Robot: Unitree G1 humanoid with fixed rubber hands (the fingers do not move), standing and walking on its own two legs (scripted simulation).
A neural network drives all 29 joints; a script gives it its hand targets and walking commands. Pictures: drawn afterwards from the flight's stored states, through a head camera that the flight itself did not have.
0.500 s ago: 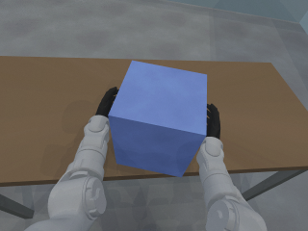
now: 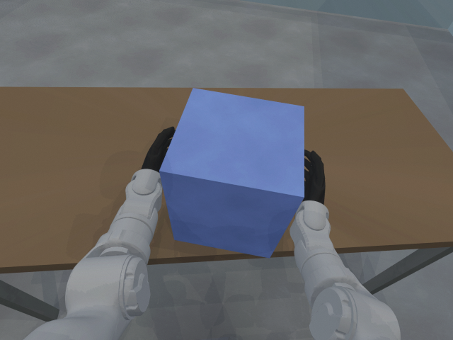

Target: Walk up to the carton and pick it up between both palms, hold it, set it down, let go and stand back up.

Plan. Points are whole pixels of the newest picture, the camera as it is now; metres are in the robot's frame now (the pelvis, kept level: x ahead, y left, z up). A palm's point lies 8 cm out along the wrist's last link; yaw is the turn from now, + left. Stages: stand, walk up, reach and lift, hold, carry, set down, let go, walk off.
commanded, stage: reach and lift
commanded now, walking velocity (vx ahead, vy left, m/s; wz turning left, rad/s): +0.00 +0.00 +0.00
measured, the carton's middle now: (233, 178) +0.42 +0.01 +0.03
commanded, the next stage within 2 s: none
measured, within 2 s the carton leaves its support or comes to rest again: leaves its support in 0.28 s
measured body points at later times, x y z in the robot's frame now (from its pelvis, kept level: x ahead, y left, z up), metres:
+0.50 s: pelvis +0.00 +0.01 -0.01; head +0.03 +0.01 +0.44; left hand +0.45 +0.15 +0.11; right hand +0.40 -0.15 +0.07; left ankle +0.02 +0.10 -0.75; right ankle +0.00 -0.12 -0.75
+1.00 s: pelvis -0.01 +0.00 +0.00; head -0.03 +0.04 +0.45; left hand +0.42 +0.16 +0.17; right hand +0.39 -0.14 +0.15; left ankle +0.02 +0.10 -0.75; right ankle +0.00 -0.12 -0.75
